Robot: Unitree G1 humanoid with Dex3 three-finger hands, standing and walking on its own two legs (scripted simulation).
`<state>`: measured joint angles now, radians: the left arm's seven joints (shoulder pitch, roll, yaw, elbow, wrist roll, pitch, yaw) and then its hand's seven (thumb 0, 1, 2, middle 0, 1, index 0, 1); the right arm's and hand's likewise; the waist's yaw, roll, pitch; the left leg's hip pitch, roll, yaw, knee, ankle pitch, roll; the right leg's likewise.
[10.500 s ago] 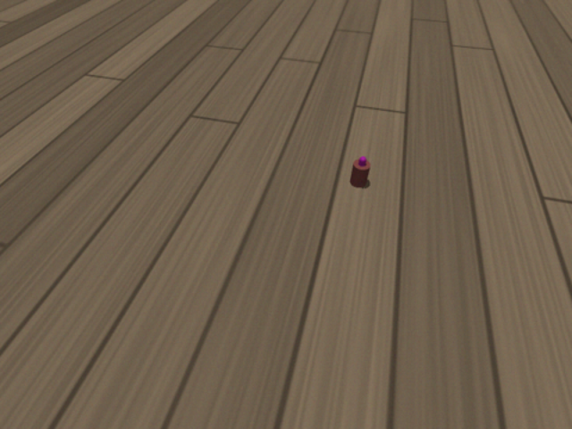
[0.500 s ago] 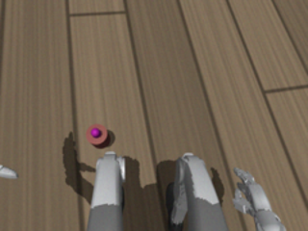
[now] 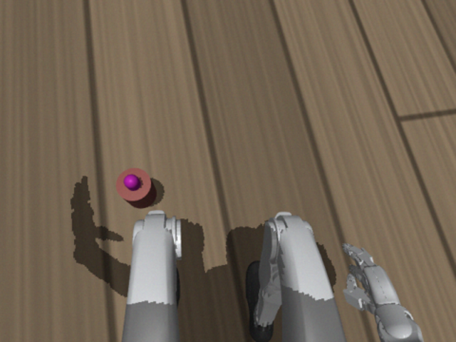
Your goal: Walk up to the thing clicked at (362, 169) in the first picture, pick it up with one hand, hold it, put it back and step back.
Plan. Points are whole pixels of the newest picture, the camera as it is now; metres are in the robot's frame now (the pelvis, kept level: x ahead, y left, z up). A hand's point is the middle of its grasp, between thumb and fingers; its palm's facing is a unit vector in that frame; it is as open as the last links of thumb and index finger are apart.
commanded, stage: go down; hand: left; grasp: from the side
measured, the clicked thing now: (136, 187) +0.41 +0.23 -0.34
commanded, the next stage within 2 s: approach in 0.72 s
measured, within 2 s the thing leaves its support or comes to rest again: neither
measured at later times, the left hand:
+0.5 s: hand out of the picture +0.33 +0.41 -0.03, palm faces +0.15 -0.98 -0.15, open 17.4 cm
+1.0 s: hand out of the picture +0.34 +0.41 -0.06, palm faces +0.17 -0.98 -0.09, open 17.5 cm
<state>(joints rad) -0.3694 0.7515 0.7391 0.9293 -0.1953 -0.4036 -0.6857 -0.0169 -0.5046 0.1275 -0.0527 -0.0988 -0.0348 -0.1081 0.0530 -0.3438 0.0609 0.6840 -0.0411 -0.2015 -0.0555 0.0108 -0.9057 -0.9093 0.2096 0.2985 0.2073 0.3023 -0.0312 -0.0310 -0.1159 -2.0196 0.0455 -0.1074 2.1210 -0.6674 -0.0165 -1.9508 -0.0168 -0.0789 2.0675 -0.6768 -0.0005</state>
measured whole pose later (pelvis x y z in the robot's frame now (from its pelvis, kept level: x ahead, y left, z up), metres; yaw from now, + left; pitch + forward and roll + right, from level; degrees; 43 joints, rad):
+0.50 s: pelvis -0.01 +0.00 -0.03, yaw -1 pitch +31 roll -6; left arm -0.42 0.80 0.76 0.97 -0.21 -0.39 -0.72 -0.02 -0.55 0.13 -0.05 -0.09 -0.03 -0.11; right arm 0.08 -0.35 0.07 0.71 -0.04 -0.20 -0.05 0.01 -0.91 -0.91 0.21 0.30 0.21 0.30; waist -0.04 -0.04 -0.10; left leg -2.09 0.04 -0.11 2.21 -0.66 -0.01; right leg -2.02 -0.02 -0.08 2.15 -0.67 0.01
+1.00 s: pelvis +0.00 +0.00 -0.05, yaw -1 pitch +31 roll -7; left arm -0.46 0.83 0.80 1.07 -0.29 -0.48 -0.78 -0.02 -0.56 0.10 -0.06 -0.08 -0.03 -0.11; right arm 0.05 -0.37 0.10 0.71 -0.05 -0.21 -0.03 0.01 -0.91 -0.91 0.21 0.30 0.21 0.30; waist -0.05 -0.05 -0.07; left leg -2.15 0.04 -0.12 2.28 -0.68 -0.01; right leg -2.07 -0.01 -0.08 2.22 -0.69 0.01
